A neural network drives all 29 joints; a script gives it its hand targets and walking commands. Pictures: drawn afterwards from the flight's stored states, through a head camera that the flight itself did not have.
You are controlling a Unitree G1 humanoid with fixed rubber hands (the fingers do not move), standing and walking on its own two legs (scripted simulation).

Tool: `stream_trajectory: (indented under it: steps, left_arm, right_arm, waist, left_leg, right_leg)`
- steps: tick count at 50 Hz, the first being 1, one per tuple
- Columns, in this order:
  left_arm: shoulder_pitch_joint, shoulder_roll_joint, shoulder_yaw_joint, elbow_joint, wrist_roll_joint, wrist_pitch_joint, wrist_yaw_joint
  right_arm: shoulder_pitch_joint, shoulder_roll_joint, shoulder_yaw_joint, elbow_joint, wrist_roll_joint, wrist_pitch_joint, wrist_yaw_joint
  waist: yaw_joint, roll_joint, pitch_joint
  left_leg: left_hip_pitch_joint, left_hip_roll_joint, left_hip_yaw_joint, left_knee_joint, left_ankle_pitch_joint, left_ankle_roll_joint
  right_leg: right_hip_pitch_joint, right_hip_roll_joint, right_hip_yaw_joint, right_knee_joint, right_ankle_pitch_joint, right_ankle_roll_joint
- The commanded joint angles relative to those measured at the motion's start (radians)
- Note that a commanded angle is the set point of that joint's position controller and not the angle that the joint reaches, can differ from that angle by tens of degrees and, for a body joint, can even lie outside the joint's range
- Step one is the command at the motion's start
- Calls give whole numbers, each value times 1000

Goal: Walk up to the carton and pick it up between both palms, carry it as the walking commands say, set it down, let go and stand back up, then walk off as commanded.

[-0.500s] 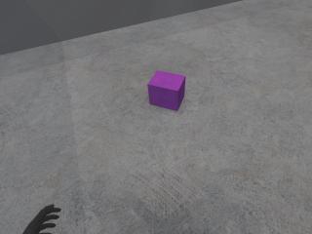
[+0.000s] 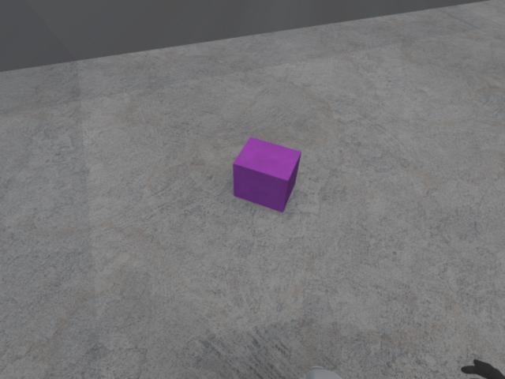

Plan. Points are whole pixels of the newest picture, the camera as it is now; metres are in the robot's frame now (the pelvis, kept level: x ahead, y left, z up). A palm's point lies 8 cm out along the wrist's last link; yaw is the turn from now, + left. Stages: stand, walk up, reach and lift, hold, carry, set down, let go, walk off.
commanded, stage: walk up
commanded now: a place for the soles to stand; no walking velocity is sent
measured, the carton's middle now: (266, 174) +1.13 -0.06 -0.65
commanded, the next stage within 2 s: none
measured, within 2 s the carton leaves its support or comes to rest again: neither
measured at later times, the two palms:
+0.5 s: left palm (75, 301) +0.27 +0.33 -0.07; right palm (444, 274) +0.33 -0.35 -0.08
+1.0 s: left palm (131, 185) +0.52 +0.30 -0.06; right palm (429, 223) +0.46 -0.38 -0.10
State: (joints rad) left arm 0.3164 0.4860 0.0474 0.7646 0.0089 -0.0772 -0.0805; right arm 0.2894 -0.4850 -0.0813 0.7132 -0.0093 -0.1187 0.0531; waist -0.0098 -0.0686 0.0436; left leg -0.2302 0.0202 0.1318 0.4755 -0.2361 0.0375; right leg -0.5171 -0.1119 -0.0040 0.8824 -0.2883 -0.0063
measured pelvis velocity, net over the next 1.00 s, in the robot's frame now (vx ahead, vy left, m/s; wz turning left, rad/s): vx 0.40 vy -0.04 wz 0.00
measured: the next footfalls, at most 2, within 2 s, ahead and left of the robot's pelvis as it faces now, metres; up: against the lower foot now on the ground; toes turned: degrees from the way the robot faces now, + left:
right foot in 0.16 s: +0.23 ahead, -0.15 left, +0.00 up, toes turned -5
left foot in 0.52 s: +0.37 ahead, +0.11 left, +0.00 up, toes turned +7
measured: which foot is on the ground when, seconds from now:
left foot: down 0.00-0.18, up 0.20-0.50, down 0.52-0.88, up 0.90-1.00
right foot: up 0.00-0.14, down 0.16-0.54, up 0.56-0.84, down 0.86-1.00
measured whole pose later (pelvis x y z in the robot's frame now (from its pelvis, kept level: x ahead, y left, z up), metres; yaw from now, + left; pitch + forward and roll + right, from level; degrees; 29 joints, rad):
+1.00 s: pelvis +0.40 -0.04 -0.01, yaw +0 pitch -1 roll +0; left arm 0.25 0.49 0.09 0.72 0.00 -0.10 -0.05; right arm 0.34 -0.49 -0.05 0.77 0.00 -0.08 0.04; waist -0.02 0.04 0.04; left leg -0.43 0.06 0.01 1.03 -0.41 0.02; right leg -0.35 -0.04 -0.09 0.62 -0.25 -0.03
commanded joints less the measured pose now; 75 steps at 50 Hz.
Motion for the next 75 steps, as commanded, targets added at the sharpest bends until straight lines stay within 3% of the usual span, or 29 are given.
stream_trajectory:
  steps: [1, 6, 8, 9, 10, 12, 16, 23, 26, 27, 28, 30, 34, 40, 43, 44, 45, 46, 48, 52, 56, 59, 60, 61, 62, 63, 66, 71, 75]
  left_arm:
    - [-57, 134, 54, -67, 4, -8, -15]
    - [-111, 123, 75, -61, 4, -8, -23]
    - [-15, 161, 97, -31, 10, -18, -6]
    - [107, 222, 122, -10, 15, -27, 10]
    - [145, 326, 143, -35, 6, -32, 22]
    - [32, 281, 124, -66, -17, -26, 29]
    - [-29, 212, 96, -84, -8, -27, 27]
    - [-48, 232, 84, -105, 0, -23, 11]
    - [-27, 180, 50, -102, 5, -14, 15]
    - [-15, 131, 30, -113, 1, -14, 19]
    - [-4, 113, 23, -129, -12, -13, 24]
    - [10, 203, 40, -79, -12, -9, 41]
    - [36, 173, 49, -45, 0, -8, 18]
    - [-49, 132, 71, -57, 7, -6, -9]
    - [6, 153, 93, -32, 13, -13, 0]
    - [104, 185, 110, -10, 14, -21, 14]
    - [164, 300, 139, -21, 12, -29, 28]
    - [128, 314, 135, -52, -1, -32, 32]
    - [46, 260, 114, -68, -16, -26, 41]
    - [22, 225, 96, -81, -2, -24, 33]
    - [-22, 233, 87, -109, 1, -17, 20]
    - [-35, 175, 54, -119, 2, -4, 20]
    - [-37, 125, 35, -130, 6, -3, 25]
    - [-28, 100, 24, -153, -11, -2, 31]
    - [-31, 185, 41, -127, 0, 4, 47]
    - [-13, 202, 45, -100, -9, 1, 48]
    - [42, 188, 55, -55, 1, -3, 33]
    - [-7, 139, 72, -63, 7, -3, 5]
    - [113, 174, 107, -23, 16, -15, 22]
  right_arm:
    - [46, -228, -64, -44, 1, -10, 0]
    - [5, -241, -59, -42, 7, 9, 2]
    - [33, -193, -38, -36, -4, 12, -5]
    - [47, -141, -21, -50, -6, 8, -8]
    - [75, -127, -9, -65, 4, 8, -11]
    - [53, -210, -24, -11, 16, 19, -20]
    - [102, -182, -24, 41, -5, 22, 4]
    - [-12, -135, -29, 14, -7, 23, 32]
    - [91, -177, -53, 43, -9, 9, 15]
    - [193, -236, -75, 59, -16, 1, 0]
    - [235, -338, -97, 36, -20, -6, -9]
    - [127, -274, -78, 1, 15, -2, -17]
    - [68, -227, -61, -19, -3, 2, -17]
    - [26, -244, -63, -48, 5, 7, -3]
    - [26, -205, -43, -47, 2, 21, -4]
    - [32, -165, -26, -53, -6, 19, -9]
    - [28, -114, -9, -81, 5, 15, -10]
    - [23, -179, -15, -57, 9, 24, -23]
    - [50, -205, -22, -14, 11, 22, -24]
    - [80, -166, -18, 27, -3, 23, 0]
    - [29, -135, -23, 14, 0, 23, 15]
    - [126, -175, -49, 44, -6, 11, 4]
    - [226, -228, -70, 60, -14, 4, -10]
    - [258, -341, -96, 29, -21, -4, -20]
    - [190, -318, -91, 5, 8, -2, -24]
    - [143, -277, -76, -4, 16, 1, -28]
    - [82, -237, -63, -17, 0, 7, -28]
    - [51, -242, -65, -45, -3, 8, -14]
    - [50, -171, -31, -59, -9, 28, -13]
  waist:
    - [-35, 211, -9]
    - [-1, 195, 3]
    - [58, 79, -53]
    - [125, -114, -114]
    - [129, -260, -164]
    - [87, -44, -89]
    - [30, -87, -20]
    - [29, -91, 10]
    - [-37, 42, -32]
    - [-95, 216, -84]
    - [-108, 366, -89]
    - [-56, 144, -42]
    - [-29, 234, -7]
    - [-18, 247, 0]
    - [38, 130, -33]
    - [96, 5, -68]
    - [130, -280, -94]
    - [110, -130, -81]
    - [67, -30, -24]
    - [39, -110, -14]
    - [29, -118, -8]
    - [-43, 17, -35]
    - [-101, 182, -65]
    - [-115, 355, -63]
    - [-87, 152, -40]
    - [-58, 119, -9]
    - [-29, 213, 11]
    - [-19, 263, 8]
    - [73, 60, -48]
  left_leg:
    - [31, 230, -174, -209, 79, 183]
    - [-61, 228, -158, -154, -54, 140]
    - [-148, 179, -111, 70, 35, 102]
    - [-307, 91, -31, 386, 55, 56]
    - [-531, -24, -56, 623, -263, 7]
    - [-525, 62, -200, 709, -192, 8]
    - [-355, 96, -142, 448, -112, -39]
    - [-130, 51, -44, 146, 56, -39]
    - [135, 1, -53, 35, -29, -4]
    - [301, 130, -276, -74, -228, 50]
    - [361, 396, -746, -243, -453, 174]
    - [206, 391, -614, -220, -321, 232]
    - [55, 269, -283, -192, 34, 202]
    - [-68, 226, -195, -166, -119, 162]
    - [-194, 183, -145, 7, -189, 115]
    - [-296, 134, -98, 221, -113, 86]
    - [-527, -11, -14, 569, -242, 14]
    - [-573, 16, -141, 682, -280, 4]
    - [-535, 90, -200, 638, -179, -4]
    - [-329, 78, -119, 389, -156, -33]
    - [-142, 35, -45, 198, -19, -28]
    - [146, -14, -45, 65, -32, -2]
    - [287, 98, -240, -33, -218, 43]
    - [337, 398, -786, -245, -497, 181]
    - [235, 440, -773, -244, -471, 247]
    - [168, 395, -661, -224, -383, 247]
    - [39, 277, -358, -177, -99, 205]
    - [-106, 228, -233, -144, -141, 176]
    - [-329, 139, -143, 168, -272, 97]
  right_leg:
    - [-16, -6, -20, -151, 100, -3]
    - [186, 59, -72, -307, 142, -25]
    - [429, 89, -53, -353, 38, -54]
    - [605, -38, 149, -450, -140, -107]
    - [687, -304, 625, -620, -354, -229]
    - [548, -281, 499, -604, -289, -281]
    - [306, -163, 162, -622, -16, -234]
    - [160, -132, 90, -625, -216, -208]
    - [52, -69, 27, -391, -204, -157]
    - [-84, 5, -48, -100, -116, -115]
    - [-295, 130, -53, 167, -215, -50]
    - [-247, 44, 109, 250, -138, -27]
    - [-87, -8, 23, 50, -83, 4]
    - [112, 46, -59, -231, 63, -13]
    - [365, 97, -83, -325, 49, -36]
    - [518, 61, 1, -375, -71, -63]
    - [595, -235, 508, -595, -366, -175]
    - [554, -321, 641, -639, -409, -267]
    - [455, -260, 436, -599, -210, -273]
    - [288, -170, 155, -569, 69, -249]
    - [170, -133, 93, -569, -110, -221]
    - [-3, -63, 30, -365, -276, -157]
    - [-134, -3, -28, -93, -234, -118]
    - [-350, 128, -57, 189, -244, -50]
    - [-319, 56, 101, 264, -194, -33]
    - [-278, 32, 111, 253, -147, -23]
    - [-125, -7, 33, 87, -110, -3]
    - [93, 40, -42, -163, -4, -12]
    - [464, 96, -43, -326, -51, -51]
